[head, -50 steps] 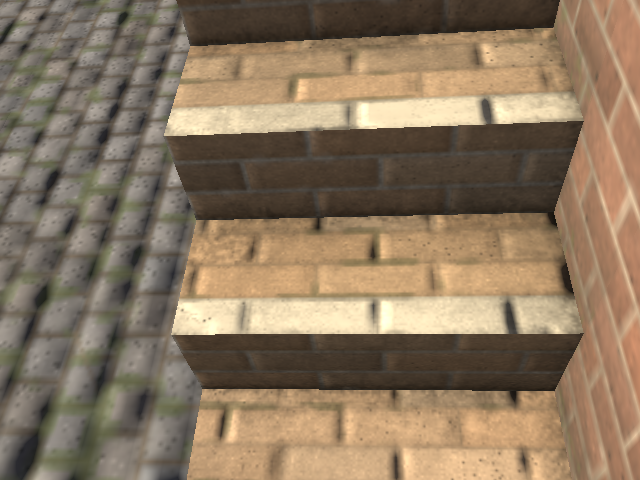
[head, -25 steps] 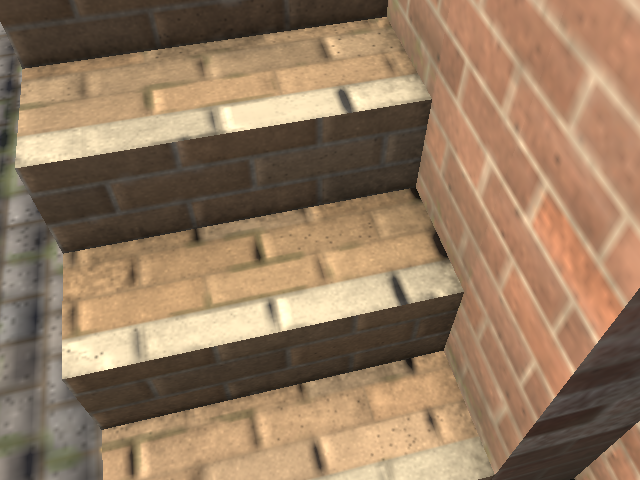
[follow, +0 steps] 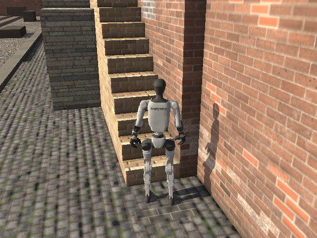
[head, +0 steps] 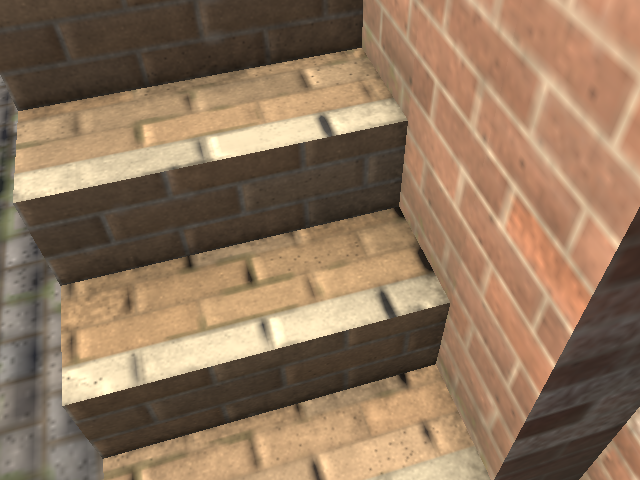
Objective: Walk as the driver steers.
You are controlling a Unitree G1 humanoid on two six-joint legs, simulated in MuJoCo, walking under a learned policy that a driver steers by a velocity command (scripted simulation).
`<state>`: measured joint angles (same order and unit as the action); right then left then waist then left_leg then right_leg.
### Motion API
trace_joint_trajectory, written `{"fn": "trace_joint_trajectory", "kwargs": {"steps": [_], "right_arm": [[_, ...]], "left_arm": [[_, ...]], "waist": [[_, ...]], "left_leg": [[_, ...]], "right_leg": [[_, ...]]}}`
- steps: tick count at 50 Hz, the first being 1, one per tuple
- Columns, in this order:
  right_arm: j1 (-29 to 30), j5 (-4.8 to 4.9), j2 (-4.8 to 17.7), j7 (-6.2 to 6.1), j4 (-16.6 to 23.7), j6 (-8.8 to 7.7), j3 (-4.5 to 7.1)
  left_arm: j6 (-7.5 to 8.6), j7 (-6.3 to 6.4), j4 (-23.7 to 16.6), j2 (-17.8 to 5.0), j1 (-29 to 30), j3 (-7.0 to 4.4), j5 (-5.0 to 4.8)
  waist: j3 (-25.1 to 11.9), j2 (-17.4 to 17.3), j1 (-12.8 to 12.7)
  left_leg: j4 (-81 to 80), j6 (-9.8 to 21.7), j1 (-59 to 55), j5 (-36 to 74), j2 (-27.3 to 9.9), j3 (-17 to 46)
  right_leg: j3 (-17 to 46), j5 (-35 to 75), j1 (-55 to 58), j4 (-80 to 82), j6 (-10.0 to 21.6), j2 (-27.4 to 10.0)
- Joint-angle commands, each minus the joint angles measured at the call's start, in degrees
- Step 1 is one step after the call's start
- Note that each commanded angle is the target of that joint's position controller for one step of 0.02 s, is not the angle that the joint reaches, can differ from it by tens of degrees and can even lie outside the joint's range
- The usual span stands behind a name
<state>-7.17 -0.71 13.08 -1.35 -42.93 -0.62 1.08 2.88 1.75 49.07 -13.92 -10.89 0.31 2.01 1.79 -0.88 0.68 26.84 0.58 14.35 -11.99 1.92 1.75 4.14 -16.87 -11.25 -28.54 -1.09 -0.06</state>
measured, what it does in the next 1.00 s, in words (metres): steps to the left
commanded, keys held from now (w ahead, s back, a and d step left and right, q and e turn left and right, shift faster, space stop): no key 0.34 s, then w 0.66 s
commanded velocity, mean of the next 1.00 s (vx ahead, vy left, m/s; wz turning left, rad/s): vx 0.13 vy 0.06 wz -0.01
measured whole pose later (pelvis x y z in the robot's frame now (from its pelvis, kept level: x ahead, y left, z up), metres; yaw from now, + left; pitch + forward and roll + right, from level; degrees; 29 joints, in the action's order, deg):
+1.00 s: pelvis +0.06 +0.09 +0.01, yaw +0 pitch +1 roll -1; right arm -13.3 -1.2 10.5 -3.4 -55.5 -0.6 -0.7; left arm -0.8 2.7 59.1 -13.6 -8.3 -2.0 1.3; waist -1.8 1.8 1.1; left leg 19.0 7.7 6.9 -12.6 7.9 0.5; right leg 2.9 -18.1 -22.5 -50.1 -4.5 -4.7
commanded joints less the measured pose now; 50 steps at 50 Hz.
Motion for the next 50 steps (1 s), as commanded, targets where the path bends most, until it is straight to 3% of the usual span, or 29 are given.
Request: {"fn": "trace_joint_trajectory", "kwargs": {"steps": [1,8,17,19,20,22,24,27,29,31,34,35,36,37,38,39,40,41,43,44,45,48,49,50], "right_arm": [[3.0,0.1,5.0,-0.4,3.4,-0.54,1.45],[2.5,0.24,5.3,-0.57,0.6,-0.32,1.76],[2.1,0.45,5.9,-1.05,-2.6,0.02,1.93],[0.6,0.99,5.5,-1.72,-4.9,0.84,1.96],[-2.4,-0.17,5.3,-1.42,-7.5,1.07,1.59],[-2.0,-0.12,5.8,-1.37,-9.1,1.28,1.91],[-1.4,0.03,6.8,-0.96,-9.7,1.0,2.22],[-1.1,-0.11,7.5,-0.14,-10.4,0.62,2.44],[-0.3,-0.92,7.6,0.7,-10.0,0.37,2.37],[-0.7,-1.22,7.1,1.11,-9.7,0.45,2.02],[-2.5,-1.63,8.2,1.69,-9.9,0.91,2.0],[-1.8,-1.77,10.1,1.53,-9.8,0.84,2.48],[-3.3,-1.3,11.4,1.44,-10.0,0.79,2.7],[-6.7,-0.79,12.7,1.19,-10.5,0.77,3.02],[-9.7,-0.68,12.4,0.58,-10.9,0.79,2.76],[-8.5,-1.21,4.9,0.31,-10.2,-1.61,0.51],[-8.1,-0.44,5.5,0.37,-10.6,-2.71,0.47],[-6.1,0.51,6.7,-0.15,-10.2,-3.01,0.8],[-3.4,0.28,7.0,-1.69,-9.4,-1.98,0.61],[-4.3,0.14,8.2,-2.4,-9.7,-1.25,0.86],[-4.2,-0.46,8.4,-2.74,-9.6,-0.35,0.81],[-6.1,-0.36,7.9,-2.94,-9.7,0.53,0.89],[-8.1,-0.79,5.8,-2.22,-10.7,-0.44,-0.69],[-8.8,-0.51,5.8,-1.93,-11.3,-1.1,-0.85]], "left_arm": [[1.29,0.34,-1.8,-6.7,1.1,-1.12,-0.18],[1.59,0.24,0.8,-6.9,0.2,-0.76,-0.38],[1.59,0.04,3.7,-7.0,0.0,-0.47,-0.49],[2.27,-0.58,3.0,-7.0,1.3,-0.16,0.51],[1.65,0.25,1.9,-4.4,4.1,-0.07,-1.03],[1.32,1.04,1.4,-7.2,4.5,-0.8,-0.83],[0.94,1.62,1.6,-9.0,3.1,-1.77,-0.63],[0.17,2.54,1.9,-10.1,1.6,-3.13,-0.66],[-0.74,2.95,2.1,-11.2,0.3,-4.28,-0.46],[-1.24,3.23,1.9,-10.7,0.8,-4.74,-0.61],[-2.1,3.18,2.0,-11.3,1.3,-5.87,-0.41],[-2.16,3.42,2.4,-11.5,0.3,-6.44,-0.92],[-2.37,3.31,1.8,-11.1,1.2,-6.45,-1.01],[-2.84,3.05,0.4,-9.9,4.5,-5.99,-1.18],[-3.42,2.93,-0.7,-8.0,7.6,-5.13,-1.14],[-2.94,2.55,2.8,-2.2,2.3,-3.57,-0.92],[-3.6,1.94,4.6,-2.8,-1.8,-3.52,-0.96],[-3.51,1.48,5.5,-4.2,-2.3,-3.73,-0.65],[-2.23,0.76,5.3,-5.6,1.0,-3.88,-0.16],[-1.85,0.4,6.0,-6.2,1.7,-4.08,-0.06],[-1.9,0.73,6.7,-4.4,2.2,-3.62,-0.18],[-1.93,1.31,7.8,-4.1,3.5,-3.41,-1.03],[-4.15,0.89,8.7,-3.0,3.8,-2.14,-0.76],[-5.01,0.99,8.9,-1.9,3.3,-1.85,-0.72]], "waist": [[-2.1,3.2,0.1],[-2.6,1.2,-0.2],[-3.4,1.1,-0.3],[-3.7,0.3,-1.2],[-2.7,2.8,0.0],[-0.8,4.2,-1.0],[-1.5,5.5,-2.0],[-1.8,7.5,-2.8],[-2.0,8.4,-3.0],[-2.2,9.7,-2.3],[-2.8,7.4,-1.1],[-1.3,3.8,-0.8],[-2.8,-0.5,0.0],[-4.0,-6.5,2.1],[-4.5,-10.6,4.4],[-11.5,-3.8,1.5],[-11.4,-2.1,-0.8],[-10.3,-0.8,-1.6],[-7.3,-1.1,-1.5],[-6.1,-1.7,-0.9],[-5.2,-2.5,-0.5],[-2.7,-3.1,0.5],[-2.1,-0.2,0.7],[-1.8,-2.2,0.1]], "left_leg": [[-3.4,1.6,-5.3,4.4,-3.7,4.8],[-3.5,1.0,-6.2,7.1,-3.7,4.6],[-3.8,1.1,-7.3,10.2,-4.0,4.5],[-4.2,0.4,-7.2,7.1,-2.8,3.9],[-5.6,0.5,-7.5,7.0,-3.4,4.0],[-7.0,0.9,-6.8,7.9,-2.7,3.9],[-6.8,1.3,-4.7,8.6,-2.4,3.4],[-5.5,1.5,-0.8,6.9,-1.7,2.8],[-3.2,1.7,3.0,4.1,-1.3,2.2],[-1.9,1.9,4.2,2.4,-1.8,1.8],[-2.6,1.8,2.7,4.4,-2.2,2.7],[-3.1,1.9,2.4,9.2,-3.3,4.7],[-5.2,2.1,-2.5,15.5,-4.8,7.4],[-9.8,3.6,-11.0,21.4,-7.8,12.1],[-12.6,5.8,-16.5,25.5,-10.9,15.7],[-11.1,2.0,-22.1,27.1,-15.8,24.7],[-9.0,0.6,-22.5,30.3,-17.1,23.0],[-8.3,-0.6,-20.7,30.8,-16.2,19.9],[-9.8,-1.4,-14.2,29.2,-13.1,14.0],[-10.7,-1.5,-11.9,28.8,-11.9,12.7],[-10.8,-1.4,-10.2,29.3,-11.2,11.2],[-11.6,-1.2,-8.7,28.0,-10.5,10.7],[-11.9,0.0,-8.1,31.8,-12.1,10.7],[-11.5,0.0,-7.9,33.2,-12.1,10.6]], "right_leg": [[4.1,1.1,-5.6,7.2,0.8,-3.1],[3.8,3.8,-4.4,7.2,1.2,-2.8],[3.2,7.3,-3.2,7.3,1.2,-2.3],[4.7,6.2,-2.4,9.2,1.8,-3.8],[8.4,6.9,-1.9,12.4,1.7,-7.7],[9.8,7.9,-0.7,13.3,2.3,-9.0],[10.3,10.8,2.8,12.7,3.3,-10.2],[11.6,11.7,6.4,12.1,5.4,-12.5],[12.8,11.3,8.0,11.7,7.6,-14.4],[13.5,12.7,8.0,10.9,8.6,-16.1],[10.9,11.4,5.9,7.4,7.5,-14.4],[9.4,11.3,3.9,4.7,6.8,-13.4],[5.2,9.5,0.3,0.0,5.2,-9.9],[-1.4,2.6,-8.3,-6.2,2.7,-4.2],[-5.2,-10.2,-16.4,-14.5,1.7,0.0],[4.5,-9.2,-19.0,-20.7,-0.5,-4.5],[5.0,-8.8,-19.3,-26.8,-1.9,-6.5],[4.9,-6.6,-20.3,-28.6,-2.7,-7.4],[2.8,-3.2,-17.8,-26.8,-4.3,-7.9],[1.1,-2.2,-16.1,-26.9,-4.9,-7.1],[0.4,-1.4,-14.9,-26.1,-5.1,-7.0],[-0.9,-0.9,-14.1,-22.2,-4.6,-5.7],[-4.9,-1.2,-12.5,-22.4,-3.0,-2.0],[-4.4,-0.8,-11.7,-21.1,-1.7,-2.3]]}}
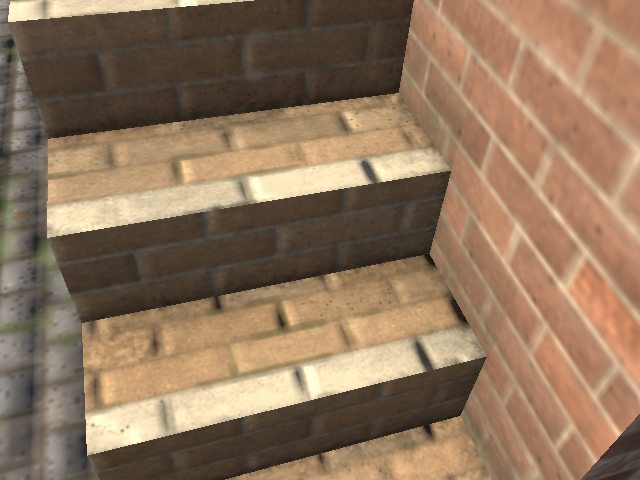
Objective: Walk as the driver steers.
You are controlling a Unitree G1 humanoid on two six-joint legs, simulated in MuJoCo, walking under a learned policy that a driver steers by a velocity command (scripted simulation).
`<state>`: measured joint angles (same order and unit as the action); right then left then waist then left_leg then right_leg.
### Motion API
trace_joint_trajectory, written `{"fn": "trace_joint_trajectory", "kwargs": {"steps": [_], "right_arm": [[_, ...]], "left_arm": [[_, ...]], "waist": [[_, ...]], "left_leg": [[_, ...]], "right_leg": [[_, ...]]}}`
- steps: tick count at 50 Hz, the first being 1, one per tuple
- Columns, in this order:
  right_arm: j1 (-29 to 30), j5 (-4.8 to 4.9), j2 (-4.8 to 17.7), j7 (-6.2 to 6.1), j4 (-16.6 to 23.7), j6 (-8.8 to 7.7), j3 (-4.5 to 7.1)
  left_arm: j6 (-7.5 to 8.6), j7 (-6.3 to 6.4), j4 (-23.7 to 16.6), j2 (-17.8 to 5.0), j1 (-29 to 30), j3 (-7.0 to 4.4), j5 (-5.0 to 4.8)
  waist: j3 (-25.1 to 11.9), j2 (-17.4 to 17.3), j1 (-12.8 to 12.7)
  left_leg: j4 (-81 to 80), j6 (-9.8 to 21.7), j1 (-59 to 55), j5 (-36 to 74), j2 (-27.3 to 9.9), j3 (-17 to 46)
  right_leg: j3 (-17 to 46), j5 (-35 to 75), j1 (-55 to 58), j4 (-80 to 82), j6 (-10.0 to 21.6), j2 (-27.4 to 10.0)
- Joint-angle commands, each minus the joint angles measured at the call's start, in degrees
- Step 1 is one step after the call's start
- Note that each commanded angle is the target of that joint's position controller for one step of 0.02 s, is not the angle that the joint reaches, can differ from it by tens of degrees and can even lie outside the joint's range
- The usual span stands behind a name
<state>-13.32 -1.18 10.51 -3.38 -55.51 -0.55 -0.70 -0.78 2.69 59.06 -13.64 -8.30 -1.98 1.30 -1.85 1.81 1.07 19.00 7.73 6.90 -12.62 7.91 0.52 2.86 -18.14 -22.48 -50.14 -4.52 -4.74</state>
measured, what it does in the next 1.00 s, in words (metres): steps on the spot: right foot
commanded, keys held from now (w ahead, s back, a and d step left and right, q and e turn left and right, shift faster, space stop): w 1.00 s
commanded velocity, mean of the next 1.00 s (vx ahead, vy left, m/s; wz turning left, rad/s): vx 0.27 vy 0.03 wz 0.00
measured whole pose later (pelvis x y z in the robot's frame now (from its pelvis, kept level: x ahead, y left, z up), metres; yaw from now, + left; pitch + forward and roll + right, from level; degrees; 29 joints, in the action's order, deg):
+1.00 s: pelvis +0.03 +0.00 +0.01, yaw +1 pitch +0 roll +0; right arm -8.0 0.4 13.7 -1.5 -59.2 -2.4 -2.1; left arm 3.3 2.4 60.1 -11.0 -8.0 2.2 1.4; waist -0.4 -0.3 -1.5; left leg 12.0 5.9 1.2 -10.3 6.6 2.7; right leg -2.0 -10.5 -6.4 -17.0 -0.9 -1.3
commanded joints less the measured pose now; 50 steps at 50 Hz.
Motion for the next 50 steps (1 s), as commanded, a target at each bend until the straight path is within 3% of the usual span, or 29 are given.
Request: {"fn": "trace_joint_trajectory", "kwargs": {"steps": [1,4,7,8,10,11,12,13,16,23,24,25,26,27,28,29,30,31,32,35,48,49,50], "right_arm": [[-2.3,0.08,7.9,0.15,1.2,-1.64,0.62],[-0.3,0.01,6.9,-0.1,1.4,-2.02,-0.3],[0.4,0.41,6.9,-0.31,0.9,-2.72,-0.85],[1.0,0.4,7.0,-0.08,0.9,-2.75,-0.86],[3.0,1.38,7.9,0.5,1.1,-2.86,-0.64],[3.9,1.74,8.0,0.96,1.4,-3.06,-0.64],[3.6,1.73,8.1,1.41,1.2,-3.15,-0.54],[1.7,1.68,7.5,1.64,0.2,-2.93,-0.58],[3.8,0.7,8.5,1.39,-0.5,-2.1,-0.3],[6.4,0.91,8.4,1.86,-1.0,-2.16,-0.46],[7.5,2.31,18.0,3.15,-0.9,0.06,2.99],[8.2,1.83,15.4,3.95,0.2,1.26,2.68],[4.0,0.22,1.8,3.12,-1.1,0.07,-1.47],[4.2,0.15,-0.4,3.08,-0.3,-1.04,-2.61],[7.0,-0.92,4.9,2.59,-0.3,-1.81,-1.75],[8.3,-0.76,9.8,2.24,-0.6,-2.03,-0.62],[8.5,-0.33,10.5,2.14,-0.5,-1.89,-0.33],[7.9,0.23,10.2,2.17,-0.5,-2.12,-0.39],[7.9,0.5,9.9,2.12,-0.3,-2.48,-0.52],[7.8,0.68,9.4,1.99,-0.4,-2.85,-0.7],[6.9,0.89,9.3,1.9,-0.8,-2.77,-0.54],[3.4,2.73,12.2,1.44,-3.7,-1.71,0.63],[3.1,2.44,11.9,1.34,-3.5,-1.29,0.78]], "left_arm": [[-1.65,0.15,-0.7,-2.3,0.8,0.64,-0.16],[-1.23,0.5,-0.2,-2.5,2.3,1.2,-0.54],[-0.07,1.36,-0.2,-1.2,3.7,2.28,-1.05],[0.46,1.24,-0.2,-0.8,2.9,2.62,-0.87],[1.72,1.25,1.0,-0.2,-0.6,3.08,-0.54],[2.24,1.27,1.4,-0.9,-1.6,3.01,-0.08],[2.67,1.15,1.1,-2.0,-1.1,2.87,0.27],[2.99,0.85,0.5,-2.1,1.3,2.88,-0.2],[4.02,0.13,-0.4,-0.2,1.6,3.38,-0.62],[4.79,0.27,-1.4,-0.9,2.2,3.69,-0.69],[4.0,2.28,-1.2,-10.3,-5.5,-0.29,0.64],[2.91,3.59,0.5,-14.6,-10.1,-1.98,0.79],[3.81,2.18,0.4,1.9,-3.1,4.15,-0.47],[3.86,1.47,-1.0,4.3,5.8,4.8,-0.78],[3.73,0.8,-1.8,1.9,5.6,3.65,-0.93],[4.02,0.21,-2.1,1.0,3.1,3.62,-0.29],[4.35,0.04,-1.7,-1.2,1.5,3.4,0.11],[4.47,0.04,-1.3,-3.0,1.0,3.0,-0.15],[4.58,-0.08,-1.1,-3.4,0.9,2.88,-0.38],[4.62,-0.29,-0.9,-2.1,0.5,3.25,-0.43],[4.59,0.0,-0.4,-2.3,0.9,3.59,-0.56],[4.98,-0.14,-2.6,-4.2,1.7,2.81,0.93],[4.94,-0.11,-2.3,-5.4,1.0,2.37,0.64]], "waist": [[1.9,-6.5,-0.4],[2.4,-9.5,-0.7],[2.4,-9.4,-0.6],[1.7,-8.6,-1.3],[-1.0,-6.8,-3.3],[-2.0,-5.9,-3.4],[-1.3,-3.9,-2.2],[0.3,-0.8,-0.1],[0.3,0.5,-1.2],[-1.3,-0.3,-0.9],[-0.1,-6.7,-5.4],[-0.7,1.9,-5.2],[-4.5,8.8,0.3],[-1.1,7.0,5.0],[2.2,3.4,0.7],[2.9,-1.6,-1.6],[1.8,-2.4,-1.9],[1.0,-2.1,-1.5],[-0.5,-2.4,-1.8],[-1.0,-2.9,-2.2],[-0.2,-1.6,-2.1],[1.1,-3.8,-3.6],[0.3,-1.9,-3.0]], "left_leg": [[-3.6,-7.2,-1.0,33.8,-18.0,11.6],[-4.0,-6.1,-1.9,32.3,-17.8,11.5],[-3.5,-3.3,-4.6,35.6,-18.1,12.5],[-3.1,-3.3,-5.8,38.2,-18.5,12.8],[-2.6,-4.1,-5.2,38.6,-18.2,12.5],[-2.8,-4.5,-3.8,36.1,-17.3,12.3],[-4.2,-4.5,-2.2,32.5,-15.9,11.8],[-7.1,-5.0,-1.9,29.2,-14.4,11.2],[-6.3,-3.9,-6.7,27.5,-13.5,9.1],[-6.6,-3.4,-7.2,24.4,-13.7,9.0],[3.7,-3.1,6.5,14.0,-8.9,4.5],[11.9,-4.3,17.4,-4.6,-6.0,2.9],[6.1,-6.1,0.0,-8.1,-11.2,7.4],[-10.2,-5.7,-5.4,2.8,-12.7,9.5],[-10.1,-5.0,-7.2,10.8,-12.9,10.1],[-7.0,-4.4,-4.7,12.9,-13.3,10.3],[-6.3,-3.6,-5.6,16.3,-13.6,10.1],[-6.5,-3.4,-5.9,20.1,-14.2,10.0],[-6.6,-3.4,-6.1,21.7,-14.4,10.0],[-6.6,-3.6,-6.5,22.4,-14.4,9.7],[-6.7,-3.6,-7.0,24.6,-14.3,9.9],[-5.8,-3.0,-4.4,24.4,-12.5,8.2],[-6.1,-2.9,-5.1,23.3,-12.4,8.3]], "right_leg": [[-3.0,0.3,-0.2,2.1,2.8,2.6],[-3.1,-1.0,2.3,9.4,4.9,3.3],[-3.8,-1.1,5.6,19.9,5.6,4.0],[-3.7,1.6,7.2,23.3,5.8,3.6],[-2.5,13.3,15.5,31.2,6.4,1.7],[-0.7,16.4,19.4,31.4,6.6,0.1],[0.8,19.4,20.8,29.8,6.9,-1.4],[1.2,21.6,19.2,28.3,6.9,-1.8],[1.1,22.6,15.6,31.1,5.9,-2.0],[1.6,24.7,17.2,32.9,5.8,-2.7],[12.2,28.8,27.6,33.4,9.2,-10.9],[22.3,33.4,33.4,35.9,15.3,-19.6],[11.9,33.7,19.9,38.6,16.9,-14.8],[3.3,22.7,14.2,37.1,9.8,-6.8],[0.1,15.4,11.0,36.0,6.5,-2.7],[-0.1,13.1,12.0,37.8,4.8,-1.8],[0.2,14.4,13.3,37.8,4.7,-2.1],[0.2,15.9,14.7,36.6,5.0,-2.0],[0.3,17.3,16.3,35.6,5.4,-2.3],[0.3,17.8,16.4,34.8,5.4,-2.5],[-0.2,17.3,15.4,34.1,5.2,-2.6],[1.1,21.6,17.5,33.8,5.4,-4.8],[1.6,23.6,17.5,33.2,5.7,-5.1]]}}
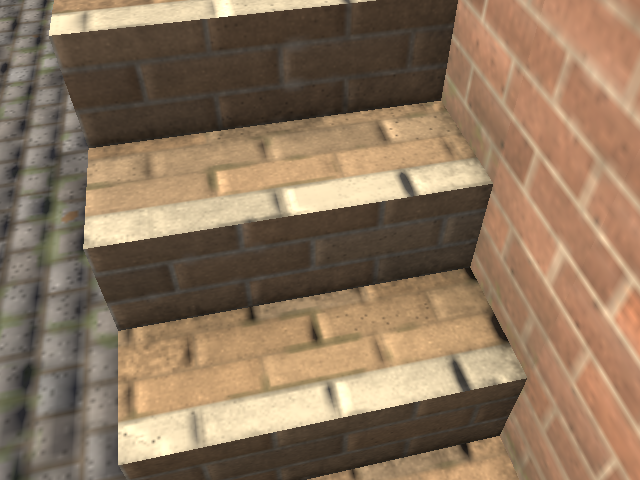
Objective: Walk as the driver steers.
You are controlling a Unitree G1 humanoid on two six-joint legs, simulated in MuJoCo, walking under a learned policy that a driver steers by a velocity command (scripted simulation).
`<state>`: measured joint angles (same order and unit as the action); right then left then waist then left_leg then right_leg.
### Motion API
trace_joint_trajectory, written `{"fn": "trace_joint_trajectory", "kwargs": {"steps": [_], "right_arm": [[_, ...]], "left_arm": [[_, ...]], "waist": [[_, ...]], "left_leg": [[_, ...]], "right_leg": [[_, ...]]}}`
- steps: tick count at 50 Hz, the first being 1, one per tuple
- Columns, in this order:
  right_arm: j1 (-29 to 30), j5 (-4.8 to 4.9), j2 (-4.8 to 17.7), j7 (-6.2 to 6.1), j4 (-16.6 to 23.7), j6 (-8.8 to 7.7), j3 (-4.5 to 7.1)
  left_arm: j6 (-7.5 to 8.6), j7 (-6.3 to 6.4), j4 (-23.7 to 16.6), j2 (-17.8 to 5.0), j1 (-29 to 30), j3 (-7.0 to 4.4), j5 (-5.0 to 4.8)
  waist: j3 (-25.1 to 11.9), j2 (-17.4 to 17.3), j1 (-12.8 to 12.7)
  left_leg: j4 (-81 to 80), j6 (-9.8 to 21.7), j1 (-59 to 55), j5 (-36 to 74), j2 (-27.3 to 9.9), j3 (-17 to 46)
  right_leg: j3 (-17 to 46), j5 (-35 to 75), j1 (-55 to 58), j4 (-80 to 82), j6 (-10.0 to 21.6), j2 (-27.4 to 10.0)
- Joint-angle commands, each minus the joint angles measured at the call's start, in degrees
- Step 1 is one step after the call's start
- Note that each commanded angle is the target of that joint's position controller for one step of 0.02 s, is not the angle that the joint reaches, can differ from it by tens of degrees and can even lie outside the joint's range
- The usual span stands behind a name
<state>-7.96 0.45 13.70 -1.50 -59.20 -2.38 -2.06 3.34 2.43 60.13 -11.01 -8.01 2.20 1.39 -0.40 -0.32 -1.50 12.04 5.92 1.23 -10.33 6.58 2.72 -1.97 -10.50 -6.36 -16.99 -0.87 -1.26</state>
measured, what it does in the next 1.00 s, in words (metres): stands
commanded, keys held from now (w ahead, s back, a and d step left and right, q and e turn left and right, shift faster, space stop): w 0.20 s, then no key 0.32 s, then w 0.48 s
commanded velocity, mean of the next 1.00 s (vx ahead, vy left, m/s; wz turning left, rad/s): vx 0.29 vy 0.02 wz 0.00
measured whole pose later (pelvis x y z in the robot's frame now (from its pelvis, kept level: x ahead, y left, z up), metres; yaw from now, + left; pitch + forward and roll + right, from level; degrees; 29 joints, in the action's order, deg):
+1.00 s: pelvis +0.00 -0.02 +0.00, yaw +1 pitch +0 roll +0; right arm -5.5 -0.6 13.6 -0.9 -56.7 -3.5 -2.7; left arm 4.1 2.3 59.0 -10.9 -7.2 3.1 0.7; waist -0.9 -0.7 -0.6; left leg 10.5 4.1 0.6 -9.6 4.8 4.2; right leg -3.0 -8.6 -4.9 -13.3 0.6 0.2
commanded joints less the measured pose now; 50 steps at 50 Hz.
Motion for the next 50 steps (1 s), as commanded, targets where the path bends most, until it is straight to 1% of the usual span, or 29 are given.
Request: {"fn": "trace_joint_trajectory", "kwargs": {"steps": [1,3,4,6,7,10,11,12,13,14,15,16,17,18,19,20,22,26,27,30,32,33,39,50], "right_arm": [[-2.3,0.37,8.0,-0.53,0.2,0.75,2.15],[-1.7,-0.03,6.8,-0.5,0.3,0.9,2.01],[-1.3,-0.24,6.8,-0.44,0.4,1.02,2.05],[-1.3,-0.29,7.0,-0.44,0.3,1.12,2.1],[-2.2,-0.21,7.5,-0.47,-0.2,0.76,2.24],[-2.5,-0.23,7.7,-0.57,-0.3,0.57,2.19],[0.6,-1.41,11.3,0.43,4.0,1.32,3.98],[0.6,-1.99,11.5,0.73,4.6,1.53,3.92],[2.1,-2.32,4.6,0.09,4.2,-0.06,1.04],[3.2,-1.63,4.1,-0.05,4.2,-0.82,0.64],[2.7,-1.39,5.0,-0.05,3.7,-1.34,0.72],[-0.1,-1.17,6.2,-0.03,3.2,-1.83,0.93],[-1.8,-1.18,7.6,-0.09,2.7,-1.94,1.16],[-2.2,-0.95,8.3,-0.13,2.5,-1.78,1.39],[-2.1,-0.85,8.2,-0.16,2.5,-1.57,1.4],[-1.8,-0.8,7.7,-0.19,2.5,-1.34,1.3],[-1.4,-0.67,7.0,-0.25,2.5,-0.96,1.14],[-1.3,-0.57,6.7,-0.26,2.0,-0.63,1.18],[-0.3,-0.93,6.6,-0.06,2.7,-0.3,1.11],[1.3,-1.07,5.9,0.08,3.3,-0.22,0.81],[1.7,-0.99,6.2,0.16,3.4,-0.46,0.79],[2.0,-0.99,5.8,0.14,3.6,-0.51,0.67],[3.1,-1.03,5.9,0.26,4.3,-1.15,0.52],[5.3,-1.0,5.8,0.5,5.6,-1.88,0.48]], "left_arm": [[0.67,0.17,-3.2,-7.5,0.5,-1.81,0.16],[0.24,0.23,-3.2,-6.2,0.7,-1.68,0.03],[0.08,0.27,-3.3,-5.8,0.8,-1.62,0.14],[-0.05,0.33,-3.3,-5.9,1.0,-1.66,0.17],[-0.27,0.69,-3.3,-6.3,0.9,-1.79,0.03],[-0.5,0.85,-3.2,-6.5,0.6,-1.74,-0.03],[-0.02,0.39,-3.0,-9.6,2.5,-2.64,-1.82],[0.12,0.53,-3.9,-7.5,4.4,-2.15,-1.71],[-0.93,0.66,-3.2,-2.6,2.9,-0.41,-1.09],[-0.99,0.75,-2.7,-2.0,0.5,-0.1,-0.53],[-0.62,0.78,-2.3,-4.2,-0.4,-0.42,-0.08],[-0.37,0.87,-2.1,-6.5,-0.6,-0.87,-0.16],[-0.23,0.91,-2.0,-6.9,-1.6,-0.95,-0.74],[-0.17,0.99,-1.8,-6.9,-2.5,-0.89,-1.21],[-0.17,1.08,-1.7,-6.6,-2.9,-0.71,-1.34],[-0.24,1.16,-1.7,-6.4,-3.0,-0.57,-1.35],[-0.42,1.2,-1.6,-6.2,-3.0,-0.44,-1.05],[-0.47,1.13,-1.4,-6.0,-3.6,-0.33,-0.84],[-0.29,0.88,-1.2,-5.6,-3.5,-0.24,-0.77],[-0.02,0.62,-1.8,-5.3,-1.6,-0.14,-0.49],[0.19,0.45,-1.8,-5.3,-1.4,-0.15,-0.42],[0.29,0.38,-1.8,-5.3,-1.6,-0.14,-0.55],[0.83,0.21,-2.2,-5.1,-0.8,-0.03,-0.68],[1.45,-0.11,-3.7,-5.3,2.5,-0.01,-0.76]], "waist": [[-1.5,1.3,-0.3],[-1.6,2.2,-0.4],[-1.2,2.0,-0.5],[-1.0,1.9,-0.5],[-0.8,1.3,-0.6],[-0.8,1.2,-0.7],[-2.3,-1.3,3.6],[-0.6,-3.6,3.7],[0.4,-0.4,0.8],[1.6,-0.3,-1.1],[2.0,0.8,-1.2],[0.5,2.7,0.3],[-1.2,1.3,0.4],[-2.3,0.0,0.3],[-2.6,-0.5,0.3],[-2.5,-0.4,0.4],[-1.3,0.1,0.5],[-0.4,0.8,0.5],[-1.3,1.0,0.9],[-0.8,0.7,1.1],[-0.6,0.3,1.1],[-0.9,0.3,1.1],[-1.4,0.4,0.9],[-2.5,0.7,0.8]], "left_leg": [[0.6,-1.2,0.0,20.1,-11.1,6.1],[-0.2,-1.3,-0.7,19.5,-11.2,6.5],[-0.2,-1.3,-1.1,19.9,-11.2,6.7],[-0.3,-1.5,-1.5,21.1,-11.4,7.0],[-1.0,-1.7,-1.4,21.3,-11.6,7.4],[-1.1,-2.0,-2.0,23.2,-11.9,7.7],[-1.8,-2.8,-6.7,10.7,-10.8,10.6],[-3.7,-1.1,-5.5,0.7,-14.6,15.6],[-6.7,0.6,0.2,1.8,-18.8,17.3],[-5.9,0.2,3.4,6.1,-16.6,14.6],[-3.0,-0.6,2.4,17.1,-13.8,11.1],[-1.3,-1.6,-0.4,27.6,-13.3,9.8],[-0.1,-2.5,-2.6,33.7,-13.7,9.4],[1.0,-2.8,-4.1,36.1,-13.7,8.8],[1.8,-2.8,-4.8,36.6,-13.7,8.5],[2.1,-2.6,-4.6,35.8,-13.7,8.4],[1.9,-2.2,-3.0,32.1,-13.4,8.3],[1.9,-1.7,-1.5,27.7,-13.2,8.3],[2.0,-1.5,-2.0,25.2,-13.0,8.1],[0.4,-1.3,-1.0,19.0,-12.6,8.4],[0.0,-1.3,-1.0,18.2,-12.6,8.5],[-0.1,-1.4,-1.3,18.2,-12.6,8.5],[-0.6,-1.6,-0.8,18.1,-12.8,8.3],[-1.3,-2.2,0.2,17.2,-13.0,8.2]], "right_leg": [[6.4,15.8,1.1,-0.2,2.0,-8.7],[5.6,12.0,-0.2,-0.1,1.5,-8.2],[5.3,10.1,-0.9,0.1,1.3,-7.9],[4.8,8.2,-1.8,0.2,1.0,-7.6],[4.8,7.7,-1.6,-0.1,1.0,-7.8],[4.4,6.5,-1.9,-0.6,0.8,-7.6],[-0.2,-7.7,-10.6,-7.2,0.3,-1.9],[0.3,-8.3,-15.5,-10.4,0.1,-3.3],[2.3,-2.6,-8.8,-3.9,0.9,-5.7],[3.1,1.7,-3.3,-0.7,1.0,-6.3],[3.7,5.5,-1.8,-0.3,0.8,-6.5],[3.9,8.7,-1.6,-1.5,1.0,-6.3],[3.5,9.8,-1.1,-2.3,1.1,-6.1],[3.3,9.9,-1.1,-2.5,1.1,-6.1],[3.2,10.1,-1.2,-2.5,1.1,-6.1],[3.2,10.1,-1.1,-2.3,1.1,-6.1],[3.4,10.6,-0.8,-2.0,1.2,-6.3],[3.9,12.9,-0.1,-1.6,1.4,-6.8],[4.1,12.0,-0.3,-0.9,1.6,-6.6],[4.4,9.8,-0.2,1.1,1.8,-6.6],[4.5,9.7,-0.1,1.7,1.8,-6.5],[4.5,9.9,-0.1,2.0,1.8,-6.5],[4.9,11.7,1.2,3.2,1.9,-6.6],[5.3,14.0,2.9,4.5,2.0,-6.8]]}}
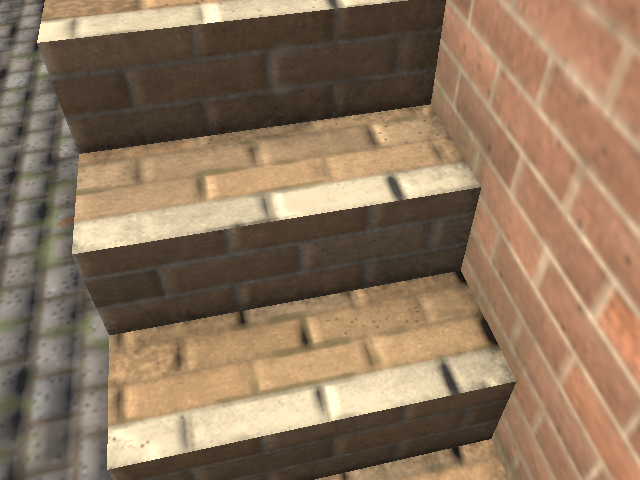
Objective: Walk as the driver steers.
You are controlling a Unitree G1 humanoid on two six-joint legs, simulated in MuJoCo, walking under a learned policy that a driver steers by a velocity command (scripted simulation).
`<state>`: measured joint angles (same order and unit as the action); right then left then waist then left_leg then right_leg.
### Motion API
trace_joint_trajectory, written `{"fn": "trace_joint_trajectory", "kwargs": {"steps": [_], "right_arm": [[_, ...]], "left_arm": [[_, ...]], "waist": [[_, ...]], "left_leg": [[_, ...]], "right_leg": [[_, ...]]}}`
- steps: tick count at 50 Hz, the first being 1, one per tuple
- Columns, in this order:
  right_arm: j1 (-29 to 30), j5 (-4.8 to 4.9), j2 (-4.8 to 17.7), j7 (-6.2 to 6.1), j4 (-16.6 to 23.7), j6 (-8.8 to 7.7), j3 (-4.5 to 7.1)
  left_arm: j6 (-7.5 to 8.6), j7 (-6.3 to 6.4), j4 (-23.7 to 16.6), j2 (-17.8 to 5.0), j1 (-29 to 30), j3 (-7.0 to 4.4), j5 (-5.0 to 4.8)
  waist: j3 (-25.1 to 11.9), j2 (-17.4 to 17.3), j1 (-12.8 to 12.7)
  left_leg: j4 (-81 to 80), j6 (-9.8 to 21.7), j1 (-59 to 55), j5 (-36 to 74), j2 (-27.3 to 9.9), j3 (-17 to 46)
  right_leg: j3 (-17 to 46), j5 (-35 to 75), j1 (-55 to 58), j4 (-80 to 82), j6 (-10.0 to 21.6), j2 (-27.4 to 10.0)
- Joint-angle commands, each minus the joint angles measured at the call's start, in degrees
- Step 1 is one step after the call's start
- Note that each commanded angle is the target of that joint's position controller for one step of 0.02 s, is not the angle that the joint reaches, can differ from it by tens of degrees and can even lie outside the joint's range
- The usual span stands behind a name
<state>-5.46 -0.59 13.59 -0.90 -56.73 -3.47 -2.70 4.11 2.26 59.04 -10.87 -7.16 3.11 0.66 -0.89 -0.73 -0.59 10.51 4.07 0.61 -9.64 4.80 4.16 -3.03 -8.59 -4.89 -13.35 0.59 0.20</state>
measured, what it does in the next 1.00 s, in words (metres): steps on the spot: left foot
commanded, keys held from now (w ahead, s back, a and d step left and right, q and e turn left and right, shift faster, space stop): w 1.00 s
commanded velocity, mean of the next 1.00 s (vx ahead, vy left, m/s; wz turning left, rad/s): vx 0.40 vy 0.02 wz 0.00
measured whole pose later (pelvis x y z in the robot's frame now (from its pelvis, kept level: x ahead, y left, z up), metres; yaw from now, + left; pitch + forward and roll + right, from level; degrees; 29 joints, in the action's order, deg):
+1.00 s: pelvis -0.01 +0.04 +0.00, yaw -1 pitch -1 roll +0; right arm -9.2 -0.6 12.4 -1.2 -59.1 -3.3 -2.2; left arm 2.2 1.6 58.9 -11.8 -11.6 1.5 1.3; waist 1.3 2.1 -1.7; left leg 15.2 1.3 5.8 -8.6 2.0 0.5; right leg -0.5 -8.8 -6.2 -15.8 -3.4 -4.2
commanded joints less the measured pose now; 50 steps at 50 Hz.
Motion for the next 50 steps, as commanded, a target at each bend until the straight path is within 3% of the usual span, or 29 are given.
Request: {"fn": "trace_joint_trajectory", "kwargs": {"steps": [1,6,8,30,31,32,33,34,35,36,37,38,39,40,41,42,44,45,48,50], "right_arm": [[3.0,0.03,5.9,-0.08,3.2,-0.83,1.13],[3.8,0.03,5.9,0.0,3.6,-0.97,1.16],[4.5,0.18,6.1,-0.21,3.9,-1.04,1.2],[6.0,0.1,6.2,-0.21,3.5,-1.0,1.47],[1.0,2.54,16.8,0.8,0.5,1.7,5.42],[0.2,2.02,14.6,1.55,1.5,2.94,5.31],[0.3,0.29,12.0,1.67,1.6,4.06,5.07],[1.7,-1.22,10.4,1.77,2.5,4.73,4.99],[0.5,-0.31,-2.3,1.35,2.4,2.84,0.94],[2.4,-1.04,-3.6,1.69,3.5,1.5,-0.09],[4.3,-2.12,-2.1,0.77,3.3,1.18,-0.07],[2.3,-2.48,1.8,-0.71,1.6,2.14,0.61],[-0.7,-2.5,5.6,-1.35,0.5,2.81,1.28],[-2.3,-2.33,7.0,-1.31,0.4,2.46,1.37],[0.3,-1.72,9.5,-1.15,1.3,1.77,1.77],[3.7,-0.99,9.7,-0.74,2.5,0.94,2.01],[2.8,0.23,8.6,-0.46,1.5,-0.45,1.9],[1.7,0.26,8.9,-0.49,1.2,-0.87,2.07],[-0.5,0.05,7.0,-0.52,0.8,-0.88,2.1],[-1.2,0.14,6.3,-0.63,0.7,-0.67,2.15]], "left_arm": [[0.73,0.04,-2.7,-5.4,1.9,-0.92,-0.03],[0.91,-0.07,-3.3,-5.5,3.2,-0.89,-0.01],[1.5,0.15,-3.1,-5.1,2.7,-0.8,-0.66],[1.87,-0.15,-4.5,-5.4,4.1,-0.82,-0.42],[0.71,1.69,-3.9,-14.9,-3.5,-4.95,1.51],[-0.41,2.82,-2.2,-19.5,-8.9,-6.88,1.2],[-1.0,3.85,-2.7,-18.2,-10.4,-7.21,0.63],[-1.33,4.32,-3.2,-16.9,-8.5,-7.64,-0.01],[-0.4,3.46,-3.7,-0.1,2.1,-1.92,-1.47],[-0.6,3.15,-4.8,2.5,7.8,-0.61,-0.86],[-1.28,2.28,-5.4,-1.6,8.1,-1.55,-0.35],[-1.54,1.25,-4.4,-4.7,3.0,-2.4,0.78],[-1.37,0.15,-3.8,-6.4,-2.1,-2.76,1.2],[-1.06,-0.61,-3.4,-7.7,-3.4,-3.12,0.47],[-1.15,-1.07,-3.0,-6.4,-5.2,-2.77,-0.01],[-1.4,-1.03,-2.8,-5.4,-4.4,-2.28,0.85],[-1.7,-0.64,-3.5,-7.2,-2.7,-2.78,1.43],[-1.63,-0.59,-3.3,-7.4,-3.3,-2.93,1.25],[-1.3,-0.48,-2.2,-6.0,-4.9,-2.6,0.5],[-1.31,-0.31,-1.7,-5.5,-5.1,-2.46,0.48]], "waist": [[-2.2,1.1,-0.1],[-2.8,1.1,0.0],[-2.8,1.1,0.2],[-3.4,1.0,0.5],[-0.1,-4.4,-2.3],[-2.5,4.3,-2.1],[-4.3,6.8,-3.6],[-4.9,3.4,-2.4],[-7.5,9.0,3.9],[-1.7,13.9,5.4],[2.1,12.0,3.0],[3.7,10.7,1.0],[1.7,7.1,-0.1],[0.2,5.4,0.4],[0.9,0.1,-1.3],[1.6,-3.0,-1.9],[1.3,-1.3,-2.1],[1.0,-1.8,-2.2],[0.5,-2.0,-1.8],[0.9,-1.9,-1.6]], "left_leg": [[0.2,-0.5,0.8,16.5,-11.2,6.7],[0.1,-0.7,0.9,16.3,-11.4,6.7],[0.0,-0.1,0.5,16.9,-11.7,7.3],[-0.4,-0.3,0.7,15.1,-11.8,7.2],[9.5,0.7,11.1,7.0,-6.9,1.5],[17.6,-0.4,21.7,-6.8,-4.2,-0.7],[34.0,-2.1,25.3,-20.3,-3.9,-1.4],[47.1,-3.7,25.6,-20.1,-4.3,0.0],[33.5,-6.2,6.3,-17.3,-10.8,5.4],[15.8,-6.5,5.6,-12.1,-9.4,1.5],[7.0,-6.3,3.3,-1.1,-5.3,-3.9],[5.0,-5.7,2.4,0.9,-3.9,-5.9],[4.8,-5.4,-0.5,1.8,-5.5,-4.5],[4.7,-5.3,-2.3,5.9,-9.3,-1.3],[3.3,-4.9,4.0,0.7,-12.3,2.5],[0.6,-4.1,10.6,-5.3,-13.4,4.9],[-0.9,-3.3,10.3,-2.2,-12.4,4.9],[-0.8,-3.0,8.6,-0.5,-12.2,4.6],[-0.3,-2.3,5.2,2.6,-11.8,4.0],[0.0,-2.1,4.5,3.6,-11.6,3.8]], "right_leg": [[6.4,12.3,1.5,0.9,0.6,-8.3],[6.5,12.9,2.0,1.2,0.6,-8.4],[6.6,13.4,1.6,1.8,0.6,-8.6],[7.0,12.4,2.1,2.6,0.4,-8.5],[14.8,24.8,9.3,-2.8,2.6,-15.2],[23.2,33.2,16.9,-2.7,8.3,-23.1],[27.9,37.2,15.2,-1.8,14.6,-30.1],[24.1,31.3,9.8,-1.4,16.7,-29.7],[6.5,18.7,-6.1,2.5,12.4,-16.8],[2.8,7.8,-9.7,3.3,6.1,-10.1],[1.3,5.7,-10.3,2.1,3.8,-7.2],[3.1,5.4,-10.8,1.1,3.2,-7.4],[5.7,0.9,-11.5,2.2,2.5,-8.4],[6.2,-2.4,-11.4,1.8,1.8,-7.9],[5.1,-5.7,-8.0,3.0,0.0,-6.1],[4.3,-2.1,-1.2,1.4,-1.0,-6.7],[4.5,2.1,1.0,-0.8,-1.7,-7.4],[4.5,2.4,0.3,-1.3,-1.8,-7.6],[4.0,1.7,-1.8,-1.3,-2.0,-7.7],[3.7,1.4,-2.7,-1.3,-2.3,-7.8]]}}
